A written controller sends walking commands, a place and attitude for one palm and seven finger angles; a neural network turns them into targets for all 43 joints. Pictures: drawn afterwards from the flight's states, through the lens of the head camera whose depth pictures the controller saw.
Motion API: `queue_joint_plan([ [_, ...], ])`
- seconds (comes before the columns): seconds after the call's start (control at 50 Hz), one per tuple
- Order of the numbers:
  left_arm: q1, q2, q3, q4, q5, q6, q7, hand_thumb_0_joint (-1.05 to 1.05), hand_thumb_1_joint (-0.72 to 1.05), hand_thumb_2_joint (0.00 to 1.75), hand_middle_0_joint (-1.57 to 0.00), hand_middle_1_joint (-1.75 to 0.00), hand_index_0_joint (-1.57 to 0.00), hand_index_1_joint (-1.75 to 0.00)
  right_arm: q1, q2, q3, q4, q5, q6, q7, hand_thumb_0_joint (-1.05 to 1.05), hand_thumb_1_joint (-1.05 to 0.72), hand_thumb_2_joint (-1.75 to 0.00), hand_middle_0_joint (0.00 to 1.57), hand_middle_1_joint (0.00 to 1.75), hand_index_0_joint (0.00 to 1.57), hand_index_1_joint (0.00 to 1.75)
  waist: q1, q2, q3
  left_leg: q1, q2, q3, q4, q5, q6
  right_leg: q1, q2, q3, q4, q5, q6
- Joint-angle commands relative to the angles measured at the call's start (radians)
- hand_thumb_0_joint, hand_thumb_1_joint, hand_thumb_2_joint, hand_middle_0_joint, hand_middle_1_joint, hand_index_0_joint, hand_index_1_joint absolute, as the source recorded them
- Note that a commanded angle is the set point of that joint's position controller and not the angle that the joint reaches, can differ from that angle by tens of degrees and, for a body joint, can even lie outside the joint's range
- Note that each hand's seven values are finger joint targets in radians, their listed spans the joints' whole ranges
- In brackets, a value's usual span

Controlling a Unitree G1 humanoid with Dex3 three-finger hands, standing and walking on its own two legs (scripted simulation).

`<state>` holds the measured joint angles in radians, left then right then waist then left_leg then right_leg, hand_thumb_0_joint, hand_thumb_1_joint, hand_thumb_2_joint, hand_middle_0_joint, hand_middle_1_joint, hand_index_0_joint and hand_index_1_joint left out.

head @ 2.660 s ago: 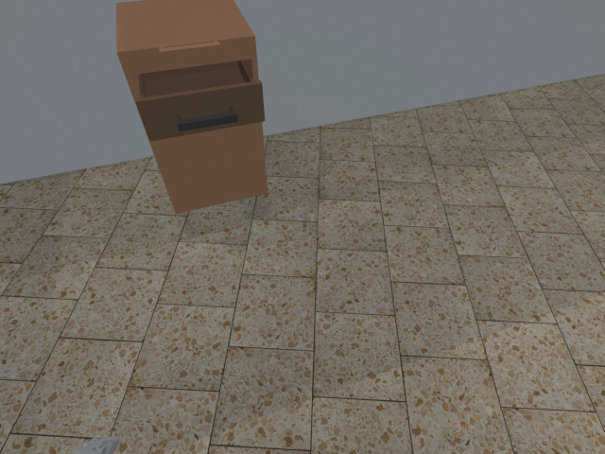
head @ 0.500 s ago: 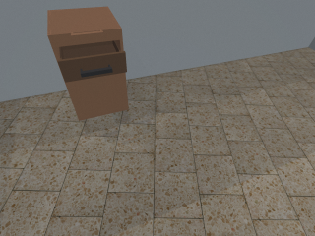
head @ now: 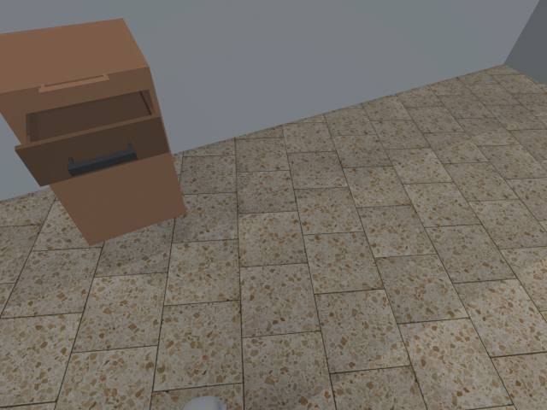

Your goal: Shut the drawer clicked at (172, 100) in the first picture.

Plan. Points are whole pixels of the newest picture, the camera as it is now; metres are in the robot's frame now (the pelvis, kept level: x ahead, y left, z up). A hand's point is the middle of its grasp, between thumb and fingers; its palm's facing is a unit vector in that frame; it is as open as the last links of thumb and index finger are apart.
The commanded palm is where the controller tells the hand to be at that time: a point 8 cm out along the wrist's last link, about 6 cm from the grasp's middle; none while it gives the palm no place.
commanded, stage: walk to a spot facing it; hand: left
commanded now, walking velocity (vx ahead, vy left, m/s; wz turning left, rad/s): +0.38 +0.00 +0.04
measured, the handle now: (102, 157) +0.81 +0.52 -0.18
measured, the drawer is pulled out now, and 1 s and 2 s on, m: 0.17 0.17 0.17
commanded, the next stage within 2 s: turn to face it in 0.28 s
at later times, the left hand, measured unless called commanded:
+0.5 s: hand (154, 356) +0.25 +0.22 -0.17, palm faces -0.03 -0.99 -0.17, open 7.4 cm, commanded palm none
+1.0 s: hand (158, 306) +0.35 +0.25 -0.19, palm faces +0.25 -0.95 -0.19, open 7.3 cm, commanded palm none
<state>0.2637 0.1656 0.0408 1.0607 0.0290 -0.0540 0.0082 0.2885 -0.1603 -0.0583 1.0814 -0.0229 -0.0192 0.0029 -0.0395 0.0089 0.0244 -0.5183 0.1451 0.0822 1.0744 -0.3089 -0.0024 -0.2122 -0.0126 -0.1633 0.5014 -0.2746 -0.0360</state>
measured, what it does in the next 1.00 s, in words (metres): walks ahead: left foot, then right foot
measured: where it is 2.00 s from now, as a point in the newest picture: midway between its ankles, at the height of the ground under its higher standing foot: (257, 390)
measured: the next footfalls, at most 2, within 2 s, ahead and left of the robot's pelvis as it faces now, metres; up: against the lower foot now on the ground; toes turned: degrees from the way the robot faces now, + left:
left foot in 0.18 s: +0.22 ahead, +0.14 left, +0.00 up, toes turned +10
right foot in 0.62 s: +0.37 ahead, -0.10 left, +0.00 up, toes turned -10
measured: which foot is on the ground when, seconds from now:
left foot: up 0.00-0.16, down 0.18-0.62, up 0.64-0.94, down 0.96-1.00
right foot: down 0.00-0.18, up 0.20-0.60, down 0.62-0.96, up 0.98-1.00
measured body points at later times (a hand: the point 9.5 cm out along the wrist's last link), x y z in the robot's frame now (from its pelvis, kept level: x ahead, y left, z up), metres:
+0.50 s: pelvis +0.21 +0.04 +0.01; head +0.23 +0.05 +0.46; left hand +0.25 +0.27 -0.15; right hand +0.18 -0.19 -0.14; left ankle +0.18 +0.13 -0.73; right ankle +0.28 -0.11 -0.68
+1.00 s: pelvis +0.29 +0.04 -0.02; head +0.31 +0.07 +0.43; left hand +0.34 +0.30 -0.17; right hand +0.44 -0.20 -0.14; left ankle +0.31 +0.14 -0.74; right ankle +0.32 -0.10 -0.72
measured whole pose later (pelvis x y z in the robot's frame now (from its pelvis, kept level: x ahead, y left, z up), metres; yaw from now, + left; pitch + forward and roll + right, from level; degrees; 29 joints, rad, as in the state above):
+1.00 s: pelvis +0.29 +0.04 -0.02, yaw +12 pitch -1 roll -1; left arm 0.16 0.20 0.07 0.92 0.02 0.05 0.02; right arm 0.17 -0.22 -0.08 0.92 -0.03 0.02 0.01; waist -0.02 -0.03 0.05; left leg -0.39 0.06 0.12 0.73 -0.32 0.02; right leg -0.36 -0.18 -0.24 0.84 -0.49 0.06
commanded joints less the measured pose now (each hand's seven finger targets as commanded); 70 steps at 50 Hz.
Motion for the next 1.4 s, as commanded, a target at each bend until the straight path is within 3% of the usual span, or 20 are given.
queue_joint_plan([
  [0.0,0.075,0.144,0.028,-0.023,-0.001,-0.023,0.003,0.00,0.90,0.90,-0.20,-0.30,-0.20,-0.30,0.000,-0.011,0.001,-0.072,0.000,-0.015,0.027,0.00,-0.90,-0.90,0.20,0.30,0.20,0.30,0.025,-0.116,0.096,0.048,0.006,0.026,-0.244,0.082,-0.012,-0.114,-0.245,0.183,-0.330,-0.085,-0.116],
  [0.12,0.098,0.135,0.037,-0.017,-0.002,-0.013,0.000,0.00,0.90,0.90,-0.20,-0.30,-0.20,-0.30,0.072,-0.076,-0.018,-0.078,-0.003,-0.044,0.019,0.00,-0.90,-0.90,0.20,0.30,0.20,0.30,-0.037,0.027,0.069,0.391,-0.067,0.077,-0.487,0.071,0.016,-0.137,-0.190,0.119,-0.074,0.034,-0.077],
  [0.16,0.117,0.039,0.024,-0.065,-0.017,-0.010,-0.014,0.00,0.90,0.90,-0.20,-0.30,-0.20,-0.30,0.328,-0.267,-0.060,-0.024,-0.019,-0.054,-0.004,0.00,-0.90,-0.90,0.20,0.30,0.20,0.30,-0.103,0.420,-0.061,0.641,0.300,-0.506,-0.825,-0.097,0.155,-0.401,0.035,-0.004,0.583,-0.299,0.014],
  [0.18,0.071,0.074,0.028,-0.080,-0.006,-0.008,-0.007,0.00,0.90,0.90,-0.20,-0.30,-0.20,-0.30,0.286,-0.244,-0.047,-0.021,-0.011,-0.046,-0.015,0.00,-0.90,-0.90,0.20,0.30,0.20,0.30,-0.089,0.286,-0.063,0.579,0.329,-0.570,-0.881,-0.209,0.184,-0.445,0.001,0.126,0.748,-0.294,-0.007],
  [0.28,0.116,0.016,0.029,-0.025,0.004,0.028,-0.024,0.00,0.90,0.90,-0.20,-0.30,-0.20,-0.30,0.057,-0.081,0.000,-0.068,0.000,-0.077,-0.028,0.00,-0.90,-0.90,0.20,0.30,0.20,0.30,0.047,0.086,0.041,0.329,0.200,-0.116,-0.883,0.130,0.121,-0.387,-0.105,0.166,0.738,0.004,0.020],
  [0.36,0.097,0.004,0.033,-0.043,0.006,0.053,-0.024,0.00,0.90,0.90,-0.20,-0.30,-0.20,-0.30,0.084,-0.080,-0.005,-0.055,0.004,-0.082,-0.033,0.00,-0.90,-0.90,0.20,0.30,0.20,0.30,0.054,0.049,0.032,0.398,0.186,0.021,-0.876,0.390,0.143,-0.427,-0.112,0.143,0.627,0.066,0.048],
  [0.5,-0.022,0.007,0.007,-0.066,-0.001,0.033,-0.007,0.00,0.90,0.90,-0.20,-0.30,-0.20,-0.30,0.142,-0.098,0.002,0.008,0.002,-0.046,-0.030,0.00,-0.90,-0.90,0.20,0.30,0.20,0.30,0.016,0.122,0.026,0.408,0.126,0.025,-0.728,0.636,0.148,-0.184,-0.056,0.028,0.164,0.089,0.055],
  [0.56,0.050,0.059,0.021,-0.057,-0.005,0.022,-0.001,0.00,0.90,0.90,-0.20,-0.30,-0.20,-0.30,0.107,-0.109,-0.002,0.005,0.008,-0.027,-0.028,0.00,-0.90,-0.90,0.20,0.30,0.20,0.30,0.076,0.098,-0.015,0.339,0.086,-0.018,-0.578,0.493,0.094,0.017,-0.054,0.021,-0.005,0.203,0.061],
  [0.6,0.189,0.217,0.056,-0.028,-0.001,0.004,0.016,0.00,0.90,0.90,-0.20,-0.30,-0.20,-0.30,0.155,-0.029,0.003,-0.024,0.019,-0.021,-0.016,0.00,-0.90,-0.90,0.20,0.30,0.20,0.30,0.109,-0.243,-0.149,0.030,-0.105,0.084,-0.182,-0.162,-0.007,0.370,-0.410,0.330,-0.044,0.722,-0.063],
  [0.62,0.207,0.238,0.055,-0.038,-0.014,0.010,0.019,0.00,0.90,0.90,-0.20,-0.30,-0.20,-0.30,0.122,-0.043,-0.001,-0.050,0.024,-0.001,-0.026,0.00,-0.90,-0.90,0.20,0.30,0.20,0.30,0.123,-0.245,-0.163,0.034,-0.111,-0.003,0.018,-0.367,-0.010,0.283,-0.511,0.369,-0.107,0.807,-0.144],
  [0.74,-0.052,0.140,0.041,-0.127,-0.002,0.029,0.043,0.00,0.90,0.90,-0.20,-0.30,-0.20,-0.30,0.057,-0.017,-0.012,-0.071,0.006,0.050,0.004,0.00,-0.90,-0.90,0.20,0.30,0.20,0.30,0.025,-0.155,-0.047,0.047,-0.032,-0.031,0.046,-0.164,-0.036,-0.032,-0.391,0.088,-0.181,0.305,-0.083],
  [0.9,-0.078,0.191,0.066,-0.182,-0.008,0.070,0.023,0.00,0.90,0.90,-0.20,-0.30,-0.20,-0.30,0.020,-0.091,-0.027,-0.163,-0.002,0.044,0.017,0.00,-0.90,-0.90,0.20,0.30,0.20,0.30,0.004,-0.103,-0.031,0.272,-0.088,0.080,-0.471,0.051,-0.026,-0.107,-0.336,-0.051,0.045,0.106,-0.002],
  [0.94,-0.097,0.092,0.050,-0.252,-0.020,0.084,0.010,0.00,0.90,0.90,-0.20,-0.30,-0.20,-0.30,0.102,-0.277,-0.064,-0.188,-0.011,0.027,0.009,0.00,-0.90,-0.90,0.20,0.30,0.20,0.30,-0.048,0.388,-0.027,0.390,0.247,-0.461,-0.762,0.400,0.149,-0.408,-0.121,-0.072,0.471,-0.393,0.129],
  [0.96,-0.166,0.118,0.044,-0.279,-0.008,0.085,0.012,0.00,0.90,0.90,-0.20,-0.30,-0.20,-0.30,0.123,-0.309,-0.069,-0.175,-0.012,0.026,-0.001,0.00,-0.90,-0.90,0.20,0.30,0.20,0.30,-0.073,0.267,-0.049,0.363,0.305,-0.541,-0.786,0.356,0.234,-0.413,-0.102,0.061,0.641,-0.405,0.108],
  [1.0,-0.163,0.119,0.056,-0.253,-0.010,0.082,0.009,0.00,0.90,0.90,-0.20,-0.30,-0.20,-0.30,0.005,-0.273,-0.055,-0.204,-0.007,0.022,-0.016,0.00,-0.90,-0.90,0.20,0.30,0.20,0.30,-0.024,0.227,-0.047,0.329,0.215,-0.449,-0.773,0.241,0.204,-0.448,-0.112,0.146,0.728,-0.244,0.101],
  [1.08,-0.054,0.133,0.053,-0.192,-0.012,0.088,0.002,0.00,0.90,0.90,-0.20,-0.30,-0.20,-0.30,-0.093,-0.225,-0.033,-0.235,-0.001,0.012,-0.020,0.00,-0.90,-0.90,0.20,0.30,0.20,0.30,0.029,0.134,-0.083,0.360,0.101,-0.249,-0.750,0.381,0.161,-0.341,-0.099,0.140,0.618,-0.106,0.115],
  [1.3,0.047,0.121,0.032,-0.168,-0.024,0.070,0.019,0.00,0.90,0.90,-0.20,-0.30,-0.20,-0.30,-0.125,-0.232,-0.037,-0.214,0.003,0.043,-0.010,0.00,-0.90,-0.90,0.20,0.30,0.20,0.30,0.054,0.113,-0.071,0.284,0.067,-0.295,-0.669,0.381,0.152,-0.018,-0.019,0.103,0.065,-0.024,0.091],
  [1.32,0.077,0.137,0.034,-0.160,-0.021,0.061,0.022,0.00,0.90,0.90,-0.20,-0.30,-0.20,-0.30,-0.133,-0.218,-0.035,-0.213,0.010,0.044,-0.005,0.00,-0.90,-0.90,0.20,0.30,0.20,0.30,0.070,0.068,-0.073,0.232,0.030,-0.269,-0.617,0.323,0.113,0.063,-0.035,0.111,-0.068,0.073,0.088],
  [1.36,0.073,0.275,0.052,-0.171,0.000,0.044,0.030,0.00,0.90,0.90,-0.20,-0.30,-0.20,-0.30,-0.123,-0.110,-0.018,-0.241,0.021,0.045,0.003,0.00,-0.90,-0.90,0.20,0.30,0.20,0.30,0.066,-0.331,-0.025,0.000,-0.195,-0.071,-0.281,-0.195,-0.014,0.114,-0.402,0.480,-0.250,0.234,-0.064],
  [1.38,0.071,0.269,0.052,-0.184,-0.007,0.045,0.030,0.00,0.90,0.90,-0.20,-0.30,-0.20,-0.30,-0.140,-0.157,-0.031,-0.236,0.011,0.064,-0.001,0.00,-0.90,-0.90,0.20,0.30,0.20,0.30,0.083,-0.284,-0.041,0.042,-0.164,-0.150,-0.113,-0.255,-0.007,-0.004,-0.435,0.474,-0.261,0.188,-0.120],
])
